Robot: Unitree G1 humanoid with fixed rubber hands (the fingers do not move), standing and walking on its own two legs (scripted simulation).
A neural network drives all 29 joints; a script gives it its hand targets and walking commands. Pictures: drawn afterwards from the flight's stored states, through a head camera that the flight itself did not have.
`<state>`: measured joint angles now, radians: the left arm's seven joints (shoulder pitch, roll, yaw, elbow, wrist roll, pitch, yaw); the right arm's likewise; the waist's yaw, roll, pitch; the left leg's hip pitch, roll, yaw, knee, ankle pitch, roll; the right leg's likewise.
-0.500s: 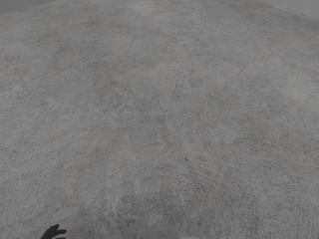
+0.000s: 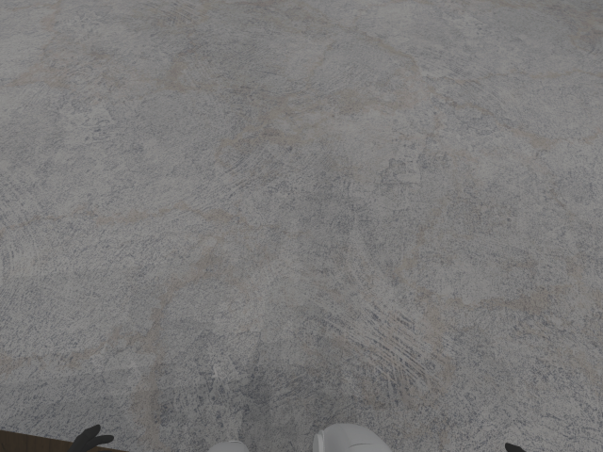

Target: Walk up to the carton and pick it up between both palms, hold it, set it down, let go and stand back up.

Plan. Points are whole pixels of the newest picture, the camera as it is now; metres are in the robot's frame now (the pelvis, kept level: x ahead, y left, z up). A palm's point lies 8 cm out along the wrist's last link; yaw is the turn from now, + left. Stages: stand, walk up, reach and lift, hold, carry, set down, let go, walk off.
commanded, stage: walk up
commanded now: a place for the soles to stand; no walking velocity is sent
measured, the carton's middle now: out of the picture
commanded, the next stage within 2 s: none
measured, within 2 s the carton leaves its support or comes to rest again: neither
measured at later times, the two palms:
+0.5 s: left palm out of the picture +0.01 +0.29 -0.08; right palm (511, 422) +0.17 -0.30 -0.12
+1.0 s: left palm out of the picture -0.11 +0.32 -0.11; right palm (438, 430) +0.16 -0.19 -0.10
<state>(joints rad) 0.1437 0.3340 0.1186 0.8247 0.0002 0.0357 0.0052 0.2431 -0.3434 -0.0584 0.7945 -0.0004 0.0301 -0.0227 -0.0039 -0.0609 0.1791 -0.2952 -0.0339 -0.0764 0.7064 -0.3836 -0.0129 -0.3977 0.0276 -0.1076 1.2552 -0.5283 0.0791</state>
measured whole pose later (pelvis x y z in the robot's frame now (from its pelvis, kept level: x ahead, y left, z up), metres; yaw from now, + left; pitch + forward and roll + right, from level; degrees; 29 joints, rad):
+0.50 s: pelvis +0.00 -0.04 +0.00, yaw +17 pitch -1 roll -1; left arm 0.13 0.32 0.10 0.82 0.00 0.01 0.06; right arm 0.20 -0.41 -0.06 0.74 0.00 0.12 0.05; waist 0.00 0.08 0.18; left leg -0.36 -0.02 -0.14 0.95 -0.44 -0.04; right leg -0.32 -0.07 -0.22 0.69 -0.34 -0.03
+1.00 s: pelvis -0.07 +0.02 +0.00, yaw +30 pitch -3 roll -1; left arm 0.12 0.32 0.06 0.82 0.00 -0.02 -0.01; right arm 0.23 -0.35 -0.06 0.66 0.00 0.08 0.04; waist 0.00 0.01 0.21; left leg -0.32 -0.12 -0.17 0.80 -0.40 0.03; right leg -0.37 0.06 -0.06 0.76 -0.40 -0.04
